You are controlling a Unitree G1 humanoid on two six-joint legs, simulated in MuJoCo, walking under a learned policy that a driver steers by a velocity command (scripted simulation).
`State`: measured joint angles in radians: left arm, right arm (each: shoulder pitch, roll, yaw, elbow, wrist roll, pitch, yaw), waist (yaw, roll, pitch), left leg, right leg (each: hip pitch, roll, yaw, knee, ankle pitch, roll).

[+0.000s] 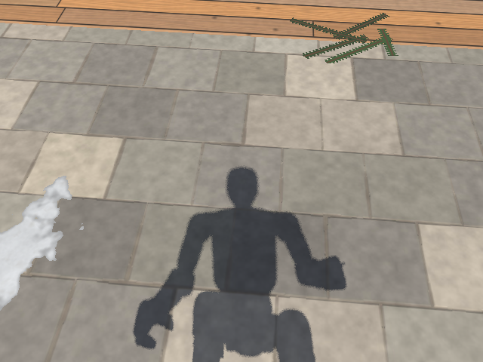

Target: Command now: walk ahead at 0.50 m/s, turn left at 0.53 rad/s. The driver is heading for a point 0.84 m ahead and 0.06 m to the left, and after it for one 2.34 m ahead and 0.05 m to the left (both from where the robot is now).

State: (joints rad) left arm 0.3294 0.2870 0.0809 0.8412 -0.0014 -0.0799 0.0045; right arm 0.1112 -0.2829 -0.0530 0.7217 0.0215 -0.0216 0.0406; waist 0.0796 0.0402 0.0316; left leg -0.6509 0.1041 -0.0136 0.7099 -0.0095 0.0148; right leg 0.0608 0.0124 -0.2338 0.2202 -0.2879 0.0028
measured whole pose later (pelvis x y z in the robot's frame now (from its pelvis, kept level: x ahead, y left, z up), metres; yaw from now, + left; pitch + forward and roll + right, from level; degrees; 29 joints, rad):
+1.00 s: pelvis +0.58 +0.06 +0.01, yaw +1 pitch +2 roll +0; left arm 0.37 0.28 0.05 0.78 -0.02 -0.05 0.01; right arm 0.05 -0.28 -0.04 0.66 -0.01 -0.10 0.00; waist 0.09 0.03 0.04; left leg -0.62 0.04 -0.12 0.59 0.02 -0.06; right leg -0.11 0.12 0.16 0.33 -0.24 -0.09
